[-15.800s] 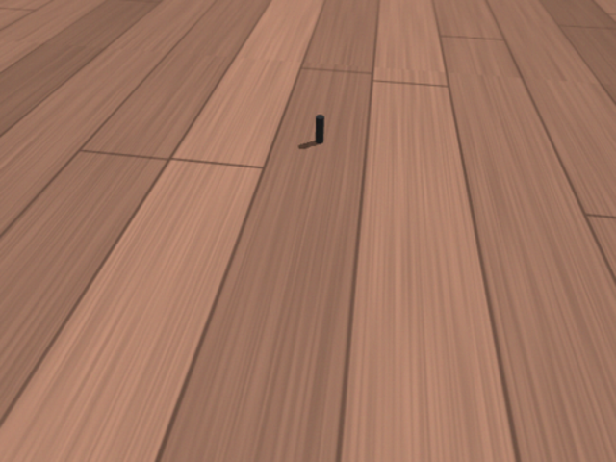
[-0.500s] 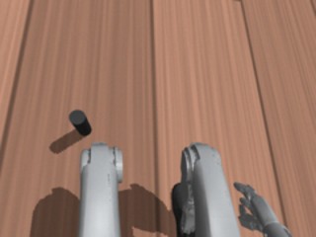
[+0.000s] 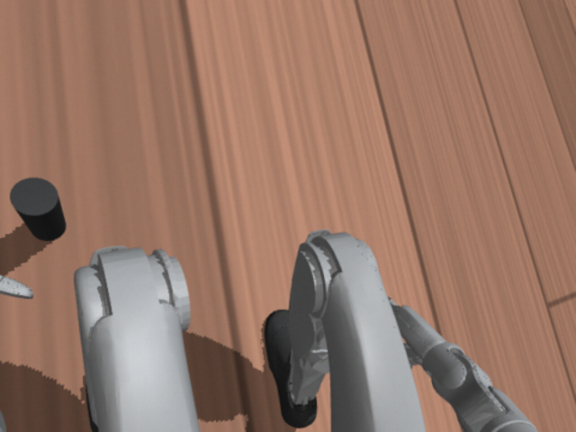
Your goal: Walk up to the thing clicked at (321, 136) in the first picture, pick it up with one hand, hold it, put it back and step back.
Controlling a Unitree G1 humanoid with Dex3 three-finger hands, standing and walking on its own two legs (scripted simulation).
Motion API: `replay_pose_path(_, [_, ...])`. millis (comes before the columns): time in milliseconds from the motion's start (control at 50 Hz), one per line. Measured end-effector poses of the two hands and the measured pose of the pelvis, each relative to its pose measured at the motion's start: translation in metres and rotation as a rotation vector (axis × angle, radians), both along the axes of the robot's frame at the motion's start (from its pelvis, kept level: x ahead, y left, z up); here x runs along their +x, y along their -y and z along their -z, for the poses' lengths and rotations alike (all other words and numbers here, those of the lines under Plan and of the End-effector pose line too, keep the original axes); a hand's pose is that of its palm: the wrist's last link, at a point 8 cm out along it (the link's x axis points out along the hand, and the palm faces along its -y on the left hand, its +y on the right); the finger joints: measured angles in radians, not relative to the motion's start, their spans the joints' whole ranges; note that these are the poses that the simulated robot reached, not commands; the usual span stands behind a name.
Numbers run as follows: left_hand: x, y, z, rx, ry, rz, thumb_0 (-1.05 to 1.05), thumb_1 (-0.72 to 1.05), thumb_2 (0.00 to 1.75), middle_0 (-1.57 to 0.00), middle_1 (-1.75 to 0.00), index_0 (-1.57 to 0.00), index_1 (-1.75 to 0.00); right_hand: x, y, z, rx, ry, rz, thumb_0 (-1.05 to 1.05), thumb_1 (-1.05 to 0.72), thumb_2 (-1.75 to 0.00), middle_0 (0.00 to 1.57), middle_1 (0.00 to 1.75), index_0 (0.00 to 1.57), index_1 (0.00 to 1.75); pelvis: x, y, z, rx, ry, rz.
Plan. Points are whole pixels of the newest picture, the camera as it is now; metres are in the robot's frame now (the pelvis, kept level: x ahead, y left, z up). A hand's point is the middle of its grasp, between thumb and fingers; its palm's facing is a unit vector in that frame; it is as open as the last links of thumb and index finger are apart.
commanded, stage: close in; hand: left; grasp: from the side
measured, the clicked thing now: (42, 213) +0.40 +0.26 -0.21
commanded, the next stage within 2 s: rest palm in 0.44 s
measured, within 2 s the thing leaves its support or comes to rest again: leaves its support in 1.76 s
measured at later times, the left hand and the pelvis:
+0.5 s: hand (32, 217) +0.38 +0.26 -0.16, palm faces +0.18 -0.98 +0.03, open 17.4 cm; pelvis -0.02 +0.01 -0.01, yaw -2 degrees
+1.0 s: hand (46, 208) +0.40 +0.25 -0.18, palm faces +0.23 -0.97 -0.01, open 11.7 cm; pelvis -0.02 +0.01 -0.01, yaw -4 degrees
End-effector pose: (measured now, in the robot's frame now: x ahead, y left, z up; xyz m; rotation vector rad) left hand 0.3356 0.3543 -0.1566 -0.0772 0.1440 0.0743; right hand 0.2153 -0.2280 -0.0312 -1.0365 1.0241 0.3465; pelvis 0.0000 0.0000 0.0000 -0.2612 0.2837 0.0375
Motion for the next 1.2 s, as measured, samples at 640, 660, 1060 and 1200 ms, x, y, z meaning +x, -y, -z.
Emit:
replay_pose_path(640, [0.019,0.063,0.023,0.038,0.101,-0.142,-0.02,-0.45,0.09,-0.06,-0.06,-0.05,-0.05,-0.066,0.005,-0.025,-0.149,-0.136,-0.024,0.0,-0.9,-0.9,0.21,0.3,0.21,0.3,-0.018,-0.007,0.007,-0.069,0.135,0.044])
replay_pose_path(660, [0.018,0.062,0.026,0.042,0.096,-0.151,-0.01,-0.42,0.1,-0.06,-0.05,-0.05,-0.05,-0.067,0.005,-0.024,-0.153,-0.142,-0.025,0.0,-0.9,-0.9,0.21,0.3,0.21,0.3,-0.018,-0.007,0.007,-0.07,0.136,0.045])
replay_pose_path(1060, [0.028,0.058,0.021,0.088,0.116,-0.167,0.0,0.23,0.49,-0.44,-0.4,-0.41,-0.4,-0.058,-0.001,-0.018,-0.143,-0.152,-0.037,0.0,-0.87,-0.89,0.21,0.3,0.21,0.3,-0.017,-0.009,0.008,-0.079,0.136,0.053])
replay_pose_path(1200, [0.022,0.058,0.027,0.082,0.114,-0.181,0.0,0.42,0.64,-0.6,-0.56,-0.58,-0.56,-0.063,0.0,-0.021,-0.162,-0.175,-0.035,0.0,-0.87,-0.89,0.21,0.3,0.2,0.3,-0.018,-0.01,0.006,-0.083,0.137,0.055])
